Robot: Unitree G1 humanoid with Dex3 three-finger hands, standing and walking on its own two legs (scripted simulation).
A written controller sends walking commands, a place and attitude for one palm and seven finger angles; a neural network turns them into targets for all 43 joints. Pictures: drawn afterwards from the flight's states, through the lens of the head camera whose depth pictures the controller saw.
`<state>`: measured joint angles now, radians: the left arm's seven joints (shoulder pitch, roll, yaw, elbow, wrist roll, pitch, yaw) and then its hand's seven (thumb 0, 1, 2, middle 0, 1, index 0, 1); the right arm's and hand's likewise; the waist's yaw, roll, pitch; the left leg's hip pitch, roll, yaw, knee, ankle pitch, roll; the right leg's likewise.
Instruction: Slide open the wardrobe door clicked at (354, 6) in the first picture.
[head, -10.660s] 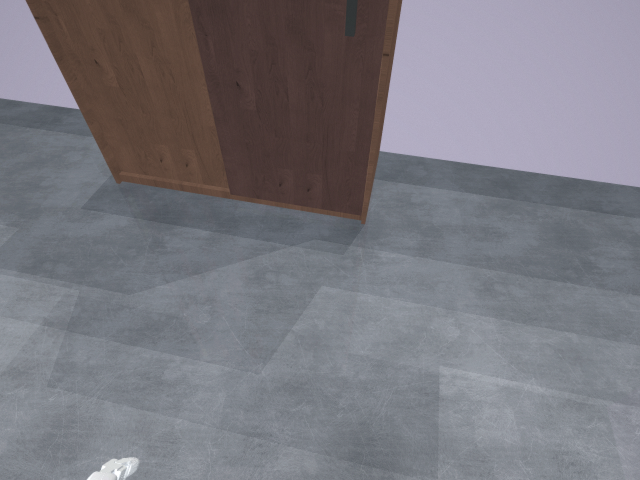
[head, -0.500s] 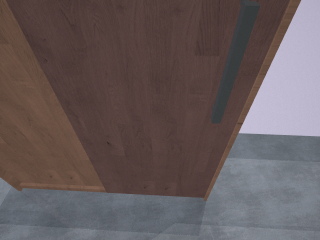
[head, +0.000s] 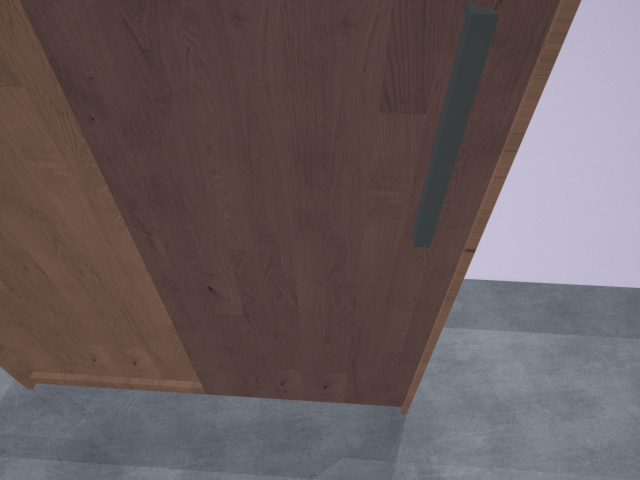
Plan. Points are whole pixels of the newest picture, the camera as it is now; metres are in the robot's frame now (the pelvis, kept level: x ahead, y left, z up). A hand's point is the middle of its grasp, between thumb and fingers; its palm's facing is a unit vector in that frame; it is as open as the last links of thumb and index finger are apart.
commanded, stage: come to a stop and stand still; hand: right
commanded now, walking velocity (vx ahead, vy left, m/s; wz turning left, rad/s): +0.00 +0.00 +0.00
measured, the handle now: (441, 143) +0.49 -0.12 +0.21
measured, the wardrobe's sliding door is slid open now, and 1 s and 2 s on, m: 0.00 0.00 0.00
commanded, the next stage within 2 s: look again from close up in 0.50 s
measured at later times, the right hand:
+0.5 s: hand out of the picture -0.07 -0.20 -0.17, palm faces +0.01 +0.98 -0.22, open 7.4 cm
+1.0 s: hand out of the picture -0.07 -0.19 -0.17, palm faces +0.03 +0.98 -0.18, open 7.4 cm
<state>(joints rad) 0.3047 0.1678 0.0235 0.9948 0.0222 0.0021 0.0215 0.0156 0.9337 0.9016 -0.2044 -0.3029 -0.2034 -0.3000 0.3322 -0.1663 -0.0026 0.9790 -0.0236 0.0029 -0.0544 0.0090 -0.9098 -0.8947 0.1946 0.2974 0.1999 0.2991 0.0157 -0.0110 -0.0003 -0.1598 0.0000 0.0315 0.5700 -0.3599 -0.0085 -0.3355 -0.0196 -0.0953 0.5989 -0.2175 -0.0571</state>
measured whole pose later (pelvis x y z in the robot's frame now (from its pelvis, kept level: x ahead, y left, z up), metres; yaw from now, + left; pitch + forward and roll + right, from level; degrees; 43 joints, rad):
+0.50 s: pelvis -0.03 -0.02 +0.01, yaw +0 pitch -2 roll +1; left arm 0.28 0.18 0.03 1.01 0.02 0.03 0.00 0.00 0.91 0.90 -0.20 -0.30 -0.20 -0.30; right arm 0.43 -0.18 0.00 1.01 -0.03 0.02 -0.04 0.01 -0.91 -0.89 0.19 0.30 0.20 0.30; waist 0.00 -0.01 0.03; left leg -0.20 0.03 0.02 0.50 -0.27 -0.02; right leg -0.34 0.01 -0.11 0.46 -0.11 -0.07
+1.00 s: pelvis -0.04 -0.03 +0.01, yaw +0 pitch -2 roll +1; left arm 0.28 0.15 0.03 1.06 0.02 0.03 0.01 0.00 0.92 0.90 -0.20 -0.30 -0.20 -0.30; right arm 0.41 -0.14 -0.01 1.05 -0.03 0.01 -0.04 0.01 -0.91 -0.89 0.20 0.30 0.20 0.30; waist 0.01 -0.01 0.02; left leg -0.21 0.03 0.00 0.50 -0.29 -0.02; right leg -0.33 0.03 -0.11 0.43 -0.10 -0.07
